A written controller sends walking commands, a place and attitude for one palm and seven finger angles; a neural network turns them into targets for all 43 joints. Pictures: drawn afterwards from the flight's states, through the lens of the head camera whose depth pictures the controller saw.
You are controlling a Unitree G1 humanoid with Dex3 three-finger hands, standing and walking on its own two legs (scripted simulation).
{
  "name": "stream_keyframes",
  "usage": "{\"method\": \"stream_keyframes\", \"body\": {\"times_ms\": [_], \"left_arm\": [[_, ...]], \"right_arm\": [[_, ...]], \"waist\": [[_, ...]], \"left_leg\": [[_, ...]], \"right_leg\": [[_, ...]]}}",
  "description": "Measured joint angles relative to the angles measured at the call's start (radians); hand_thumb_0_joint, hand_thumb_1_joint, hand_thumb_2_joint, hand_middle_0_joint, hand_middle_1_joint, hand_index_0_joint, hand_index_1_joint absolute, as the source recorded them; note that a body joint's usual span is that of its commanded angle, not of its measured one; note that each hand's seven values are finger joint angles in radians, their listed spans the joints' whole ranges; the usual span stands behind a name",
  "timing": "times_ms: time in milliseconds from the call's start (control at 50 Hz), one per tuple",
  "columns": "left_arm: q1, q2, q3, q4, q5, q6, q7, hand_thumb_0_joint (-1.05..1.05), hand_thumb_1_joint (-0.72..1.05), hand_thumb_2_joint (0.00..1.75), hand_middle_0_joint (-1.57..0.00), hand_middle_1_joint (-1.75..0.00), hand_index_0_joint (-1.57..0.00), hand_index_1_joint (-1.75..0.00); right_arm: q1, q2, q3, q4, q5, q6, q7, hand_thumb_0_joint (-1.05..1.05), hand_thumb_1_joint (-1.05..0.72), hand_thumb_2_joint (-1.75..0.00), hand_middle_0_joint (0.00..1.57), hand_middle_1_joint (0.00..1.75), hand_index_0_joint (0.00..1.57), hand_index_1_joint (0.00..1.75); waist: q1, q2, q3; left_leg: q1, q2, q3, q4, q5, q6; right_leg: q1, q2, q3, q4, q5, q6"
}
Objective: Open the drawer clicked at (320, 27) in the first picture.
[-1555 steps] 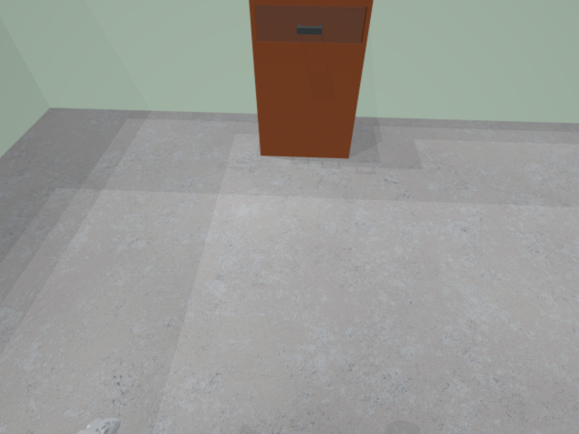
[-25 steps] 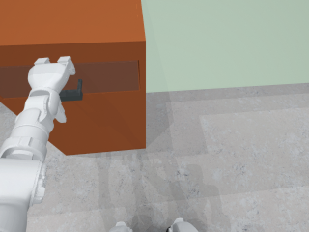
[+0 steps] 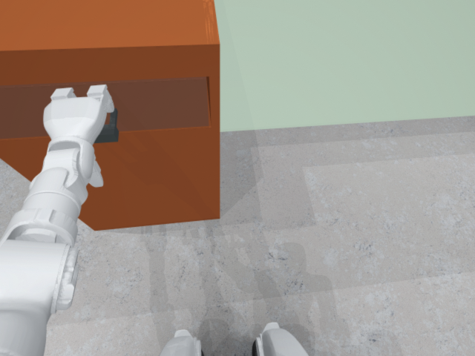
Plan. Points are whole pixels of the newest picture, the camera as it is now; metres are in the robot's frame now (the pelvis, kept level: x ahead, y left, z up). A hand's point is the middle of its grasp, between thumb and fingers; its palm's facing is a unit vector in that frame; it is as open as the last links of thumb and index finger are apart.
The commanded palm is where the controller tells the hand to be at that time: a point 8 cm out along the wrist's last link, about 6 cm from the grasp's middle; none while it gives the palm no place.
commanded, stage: lower the fingers behind the handle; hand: left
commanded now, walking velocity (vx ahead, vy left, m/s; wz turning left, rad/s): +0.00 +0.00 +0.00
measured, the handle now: (88, 124) +0.54 +0.25 -0.01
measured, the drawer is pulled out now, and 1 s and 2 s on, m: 0.00 0.00 0.00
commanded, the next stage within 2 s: lift the hand off the handle in 1.04 s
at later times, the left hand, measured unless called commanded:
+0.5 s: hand (87, 144) +0.50 +0.24 -0.01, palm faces -0.05 -0.02 -1.00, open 13.7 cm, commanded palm +0.48 +0.24 +0.03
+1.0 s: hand (88, 144) +0.50 +0.24 -0.01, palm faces -0.05 +0.00 -1.00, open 13.8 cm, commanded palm +0.49 +0.23 +0.02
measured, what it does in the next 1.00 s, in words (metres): stands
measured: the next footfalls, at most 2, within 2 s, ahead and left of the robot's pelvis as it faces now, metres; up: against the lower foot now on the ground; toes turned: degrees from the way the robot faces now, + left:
none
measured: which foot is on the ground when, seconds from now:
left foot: down 0.00-1.00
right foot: down 0.00-1.00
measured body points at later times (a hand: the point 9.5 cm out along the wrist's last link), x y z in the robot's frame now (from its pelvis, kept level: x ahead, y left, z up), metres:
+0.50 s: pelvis -0.01 +0.00 -0.02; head +0.13 +0.02 +0.41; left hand +0.49 +0.24 +0.05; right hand -0.01 -0.28 -0.13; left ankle -0.01 +0.11 -0.68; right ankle -0.01 -0.13 -0.68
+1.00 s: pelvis -0.04 +0.00 -0.04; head +0.11 +0.02 +0.39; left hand +0.49 +0.24 +0.05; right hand -0.05 -0.27 -0.15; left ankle -0.01 +0.11 -0.68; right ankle -0.01 -0.13 -0.68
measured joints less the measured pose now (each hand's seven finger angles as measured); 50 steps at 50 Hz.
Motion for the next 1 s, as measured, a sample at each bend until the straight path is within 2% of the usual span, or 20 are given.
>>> {"method": "stream_keyframes", "body": {"times_ms": [80, 160, 300, 460, 560, 820, 1000], "left_arm": [[-0.005, 0.015, 0.001, 0.021, -0.010, 0.019, -0.023, 0.00, -0.49, 0.30, -0.32, -1.20, -0.32, -1.20], [0.000, 0.027, -0.002, 0.013, -0.017, -0.007, -0.049, 0.00, -0.49, 0.30, -0.32, -1.20, -0.31, -1.20], [-0.005, 0.035, -0.009, 0.010, -0.009, -0.042, -0.025, 0.00, -0.49, 0.30, -0.32, -1.20, -0.31, -1.20], [-0.045, 0.029, -0.019, 0.028, -0.003, -0.020, 0.014, 0.00, -0.49, 0.30, -0.33, -1.23, -0.32, -1.24], [-0.075, 0.035, -0.028, 0.050, -0.003, 0.003, 0.001, 0.00, -0.49, 0.30, -0.32, -1.23, -0.32, -1.24], [-0.138, 0.078, -0.034, 0.056, -0.003, -0.005, -0.034, 0.00, -0.49, 0.30, -0.31, -1.25, -0.30, -1.25], [-0.159, 0.091, -0.037, 0.061, -0.012, 0.005, -0.047, 0.00, -0.49, 0.30, -0.30, -1.25, -0.30, -1.25]], "right_arm": [[0.002, 0.003, 0.007, -0.001, 0.004, 0.001, -0.004, 0.00, -0.90, -0.90, 0.20, 0.30, 0.20, 0.30], [0.016, 0.006, 0.007, 0.001, 0.005, -0.005, -0.012, 0.00, -0.90, -0.90, 0.20, 0.30, 0.20, 0.30], [0.026, 0.003, 0.000, 0.013, 0.000, -0.012, -0.011, 0.00, -0.90, -0.90, 0.20, 0.30, 0.20, 0.30], [0.008, -0.002, 0.009, 0.007, -0.002, -0.008, -0.003, 0.00, -0.90, -0.90, 0.20, 0.30, 0.20, 0.30], [-0.004, -0.001, 0.021, -0.012, 0.002, -0.006, -0.003, 0.00, -0.90, -0.90, 0.20, 0.30, 0.20, 0.30], [0.008, -0.001, 0.038, -0.039, 0.010, -0.017, -0.010, 0.00, -0.90, -0.90, 0.20, 0.30, 0.20, 0.30], [0.024, 0.000, 0.044, -0.031, 0.014, -0.023, -0.013, 0.00, -0.90, -0.90, 0.20, 0.30, 0.20, 0.30]], "waist": [[-0.004, 0.001, 0.007], [-0.002, 0.000, 0.005], [0.003, -0.003, -0.008], [-0.001, -0.006, -0.011], [-0.011, -0.006, -0.010], [-0.027, -0.001, -0.001], [-0.034, 0.006, 0.008]], "left_leg": [[-0.002, 0.002, 0.001, 0.000, 0.001, 0.000], [-0.007, 0.002, -0.001, 0.003, 0.001, 0.000], [-0.052, 0.001, -0.009, 0.046, -0.015, -0.001], [-0.104, -0.003, -0.017, 0.091, -0.023, 0.002], [-0.122, -0.002, -0.017, 0.107, -0.021, 0.003], [-0.211, -0.005, -0.021, 0.179, -0.021, 0.005], [-0.233, -0.004, -0.023, 0.190, -0.014, 0.005]], "right_leg": [[-0.002, 0.002, 0.001, 0.000, 0.002, 0.000], [-0.007, 0.002, -0.001, 0.001, 0.003, 0.000], [-0.047, 0.001, -0.009, 0.040, -0.014, 0.000], [-0.094, -0.002, -0.016, 0.083, -0.024, 0.001], [-0.112, -0.001, -0.016, 0.097, -0.021, 0.002], [-0.200, -0.003, -0.020, 0.171, -0.024, 0.004], [-0.221, -0.003, -0.021, 0.180, -0.016, 0.004]]}}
